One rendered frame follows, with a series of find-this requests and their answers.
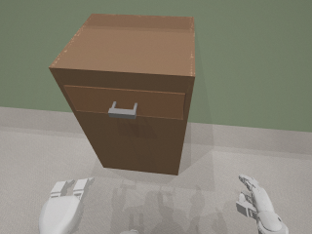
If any right robot hand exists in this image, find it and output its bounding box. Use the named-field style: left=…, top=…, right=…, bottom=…
left=236, top=174, right=275, bottom=220

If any drawer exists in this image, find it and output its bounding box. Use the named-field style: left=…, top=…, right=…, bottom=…
left=64, top=85, right=185, bottom=119

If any left robot hand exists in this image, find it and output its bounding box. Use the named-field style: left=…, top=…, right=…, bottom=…
left=38, top=177, right=95, bottom=234

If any cabinet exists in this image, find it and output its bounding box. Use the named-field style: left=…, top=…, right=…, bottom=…
left=49, top=14, right=196, bottom=176

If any handle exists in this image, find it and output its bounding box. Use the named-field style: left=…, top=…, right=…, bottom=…
left=108, top=101, right=137, bottom=119

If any right robot forearm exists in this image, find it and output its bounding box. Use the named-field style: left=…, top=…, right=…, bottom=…
left=256, top=211, right=289, bottom=234

